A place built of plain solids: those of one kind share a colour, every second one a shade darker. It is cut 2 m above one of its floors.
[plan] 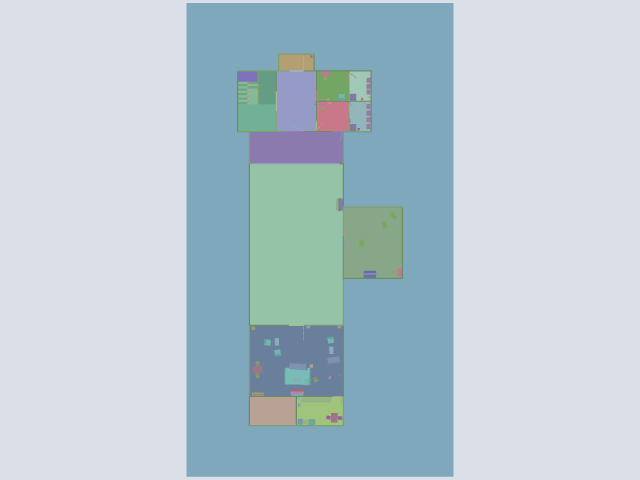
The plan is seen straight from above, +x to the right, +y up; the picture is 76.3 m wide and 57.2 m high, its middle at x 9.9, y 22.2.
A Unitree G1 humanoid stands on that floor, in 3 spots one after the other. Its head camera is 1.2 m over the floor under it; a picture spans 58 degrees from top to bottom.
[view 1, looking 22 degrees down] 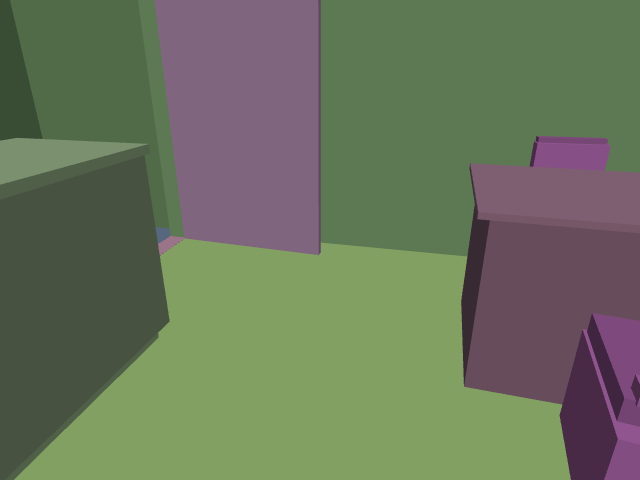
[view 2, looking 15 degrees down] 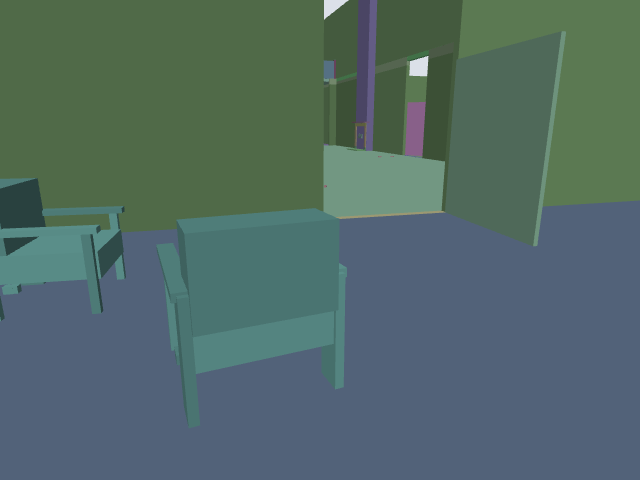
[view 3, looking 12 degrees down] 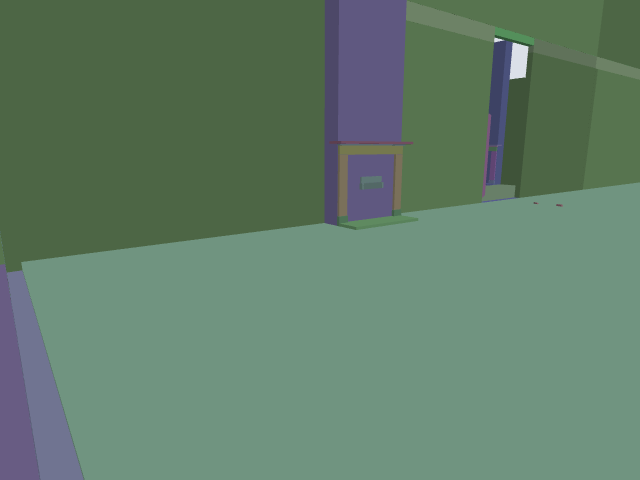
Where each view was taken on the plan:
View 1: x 9.78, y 1.77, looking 14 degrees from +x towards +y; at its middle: leaf_kitchen_door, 2.93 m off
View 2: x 4.62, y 6.72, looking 74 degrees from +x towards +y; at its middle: armchair_frame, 1.77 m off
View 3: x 7.08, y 31.38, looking -37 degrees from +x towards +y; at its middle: floor_ballroom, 5.77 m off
